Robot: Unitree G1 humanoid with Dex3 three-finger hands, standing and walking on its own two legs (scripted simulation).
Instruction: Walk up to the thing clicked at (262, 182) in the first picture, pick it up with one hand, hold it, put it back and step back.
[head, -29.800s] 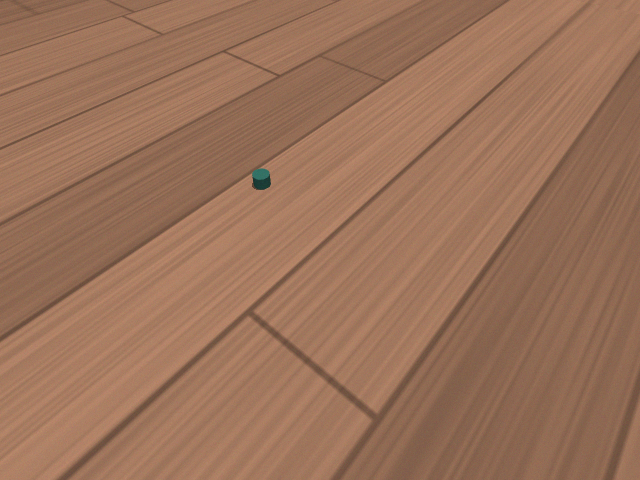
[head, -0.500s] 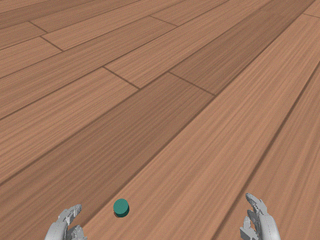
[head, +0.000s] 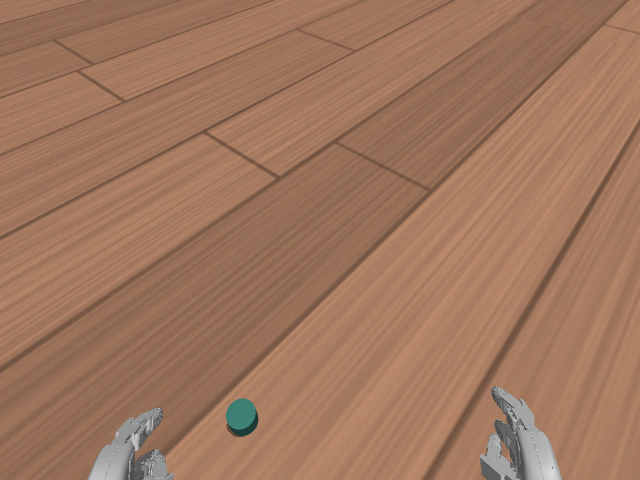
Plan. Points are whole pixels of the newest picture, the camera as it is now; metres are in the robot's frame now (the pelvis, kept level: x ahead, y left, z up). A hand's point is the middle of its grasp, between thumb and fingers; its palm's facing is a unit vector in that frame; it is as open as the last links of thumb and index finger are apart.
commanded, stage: home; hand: left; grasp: from above
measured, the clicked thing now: (242, 417) +0.43 +0.20 -0.68
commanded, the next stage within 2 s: stand in 0.20 s
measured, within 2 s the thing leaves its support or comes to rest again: neither
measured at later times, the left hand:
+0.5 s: hand out of the picture +0.13 +0.22 -0.10, palm faces +0.01 -0.94 -0.33, open 7.4 cm
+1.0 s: hand out of the picture +0.02 +0.24 -0.10, palm faces +0.03 -0.94 -0.33, open 7.4 cm
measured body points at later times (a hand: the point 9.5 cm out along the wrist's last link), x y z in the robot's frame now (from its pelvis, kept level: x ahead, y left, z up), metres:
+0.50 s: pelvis -0.01 +0.00 +0.02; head +0.01 +0.01 +0.47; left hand +0.13 +0.27 -0.07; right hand +0.12 -0.27 -0.08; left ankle +0.00 +0.12 -0.68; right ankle +0.00 -0.14 -0.68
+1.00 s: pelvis -0.02 +0.00 +0.06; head -0.02 +0.00 +0.51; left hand +0.02 +0.29 -0.08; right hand +0.04 -0.27 -0.08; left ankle +0.00 +0.12 -0.68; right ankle +0.00 -0.14 -0.68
